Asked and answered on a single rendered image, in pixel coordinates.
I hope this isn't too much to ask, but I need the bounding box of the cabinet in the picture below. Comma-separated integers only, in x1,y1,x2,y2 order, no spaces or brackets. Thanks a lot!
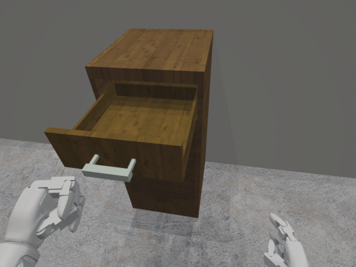
85,28,214,218

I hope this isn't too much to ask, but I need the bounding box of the left robot forearm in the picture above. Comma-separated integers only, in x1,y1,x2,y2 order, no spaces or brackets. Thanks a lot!
0,241,40,267

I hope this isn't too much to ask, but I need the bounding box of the drawer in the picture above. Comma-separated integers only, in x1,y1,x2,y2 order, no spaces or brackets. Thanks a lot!
44,82,198,182

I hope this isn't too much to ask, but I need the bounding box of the right robot hand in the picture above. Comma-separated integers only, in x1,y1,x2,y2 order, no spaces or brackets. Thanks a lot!
264,213,310,267

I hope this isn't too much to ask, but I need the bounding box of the handle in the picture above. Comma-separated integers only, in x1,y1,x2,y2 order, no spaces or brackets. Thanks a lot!
81,154,136,182

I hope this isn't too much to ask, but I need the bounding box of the left robot hand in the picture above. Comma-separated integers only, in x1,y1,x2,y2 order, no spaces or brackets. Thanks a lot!
4,176,86,249

